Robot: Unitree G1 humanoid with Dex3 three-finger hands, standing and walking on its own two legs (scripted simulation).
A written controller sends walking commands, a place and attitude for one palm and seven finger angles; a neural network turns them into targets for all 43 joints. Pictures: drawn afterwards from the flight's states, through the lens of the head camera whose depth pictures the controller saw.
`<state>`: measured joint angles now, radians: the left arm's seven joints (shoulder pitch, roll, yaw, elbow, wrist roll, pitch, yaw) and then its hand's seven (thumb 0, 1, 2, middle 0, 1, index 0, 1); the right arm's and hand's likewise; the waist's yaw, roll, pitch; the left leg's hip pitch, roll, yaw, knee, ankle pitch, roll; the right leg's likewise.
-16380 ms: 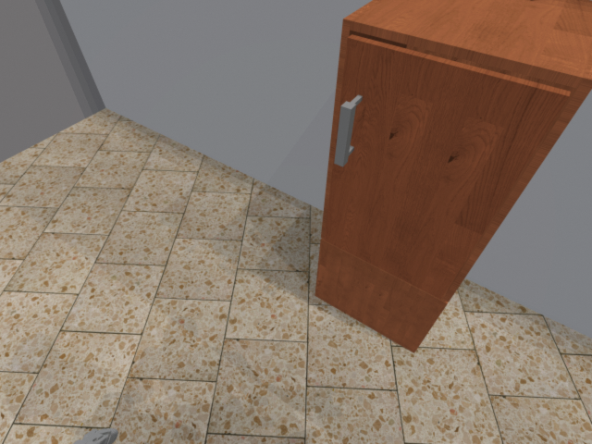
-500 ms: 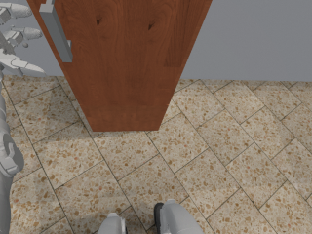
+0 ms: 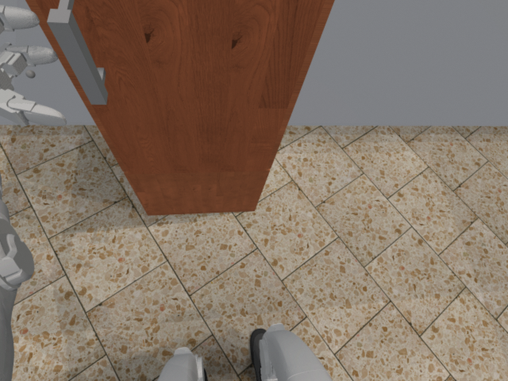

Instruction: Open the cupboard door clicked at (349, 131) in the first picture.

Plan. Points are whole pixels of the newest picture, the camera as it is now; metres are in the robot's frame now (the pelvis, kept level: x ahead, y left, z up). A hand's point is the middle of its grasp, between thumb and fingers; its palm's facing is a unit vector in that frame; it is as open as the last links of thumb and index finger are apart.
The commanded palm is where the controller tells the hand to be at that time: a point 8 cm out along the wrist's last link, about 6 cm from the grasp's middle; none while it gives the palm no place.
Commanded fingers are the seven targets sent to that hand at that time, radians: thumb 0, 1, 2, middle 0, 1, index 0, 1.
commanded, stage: move the hooked fingers beside the handle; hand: left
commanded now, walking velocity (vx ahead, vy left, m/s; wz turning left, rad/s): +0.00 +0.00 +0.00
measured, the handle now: (84, 52) +0.57 +0.18 +0.10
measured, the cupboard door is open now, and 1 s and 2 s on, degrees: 0 0 0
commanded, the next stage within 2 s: slide the fingers in behind the handle in 0.06 s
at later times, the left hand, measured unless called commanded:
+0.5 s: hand (49, 77) +0.52 +0.22 +0.10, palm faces -0.07 -1.00 -0.01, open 14.0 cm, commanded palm +0.51 +0.26 +0.10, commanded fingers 0.00 -0.50 0.30 -0.30 -1.20 -0.30 -1.20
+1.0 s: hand (80, 77) +0.52 +0.18 +0.10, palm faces -0.06 -1.00 -0.01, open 13.9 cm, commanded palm +0.51 +0.22 +0.10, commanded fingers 0.00 -0.50 0.30 -0.30 -1.20 -0.30 -1.20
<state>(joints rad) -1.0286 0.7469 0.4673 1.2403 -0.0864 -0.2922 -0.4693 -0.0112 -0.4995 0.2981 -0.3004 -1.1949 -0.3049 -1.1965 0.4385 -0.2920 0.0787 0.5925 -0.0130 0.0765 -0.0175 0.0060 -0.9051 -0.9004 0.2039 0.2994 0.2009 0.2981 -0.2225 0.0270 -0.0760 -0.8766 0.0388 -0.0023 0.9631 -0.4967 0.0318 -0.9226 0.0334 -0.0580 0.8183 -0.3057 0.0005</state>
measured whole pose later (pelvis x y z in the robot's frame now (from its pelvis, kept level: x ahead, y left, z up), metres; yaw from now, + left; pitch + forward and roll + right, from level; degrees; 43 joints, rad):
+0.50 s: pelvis +0.00 +0.00 +0.00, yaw +0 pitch +22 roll -4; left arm -0.98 0.65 0.43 1.19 -0.10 -0.29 -0.42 -0.01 -0.50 0.30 -0.30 -1.19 -0.30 -1.20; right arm 0.42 -0.28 0.07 0.59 -0.02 0.07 -0.01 0.01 -0.91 -0.90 0.20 0.30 0.20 0.30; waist -0.20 0.03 -0.09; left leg -0.84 0.04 0.00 0.95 -0.50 0.03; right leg -0.89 0.03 -0.06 0.81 -0.31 0.00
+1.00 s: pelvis +0.00 +0.00 +0.00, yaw +1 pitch +22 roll -3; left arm -1.01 0.56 0.39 1.20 -0.09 -0.32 -0.32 -0.01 -0.50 0.30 -0.30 -1.19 -0.31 -1.21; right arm 0.44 -0.28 0.06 0.61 -0.02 0.05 0.00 0.01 -0.91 -0.90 0.20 0.30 0.20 0.30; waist -0.20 0.04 -0.09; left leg -0.84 0.03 0.00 0.95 -0.49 0.03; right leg -0.90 0.02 -0.06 0.83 -0.31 0.00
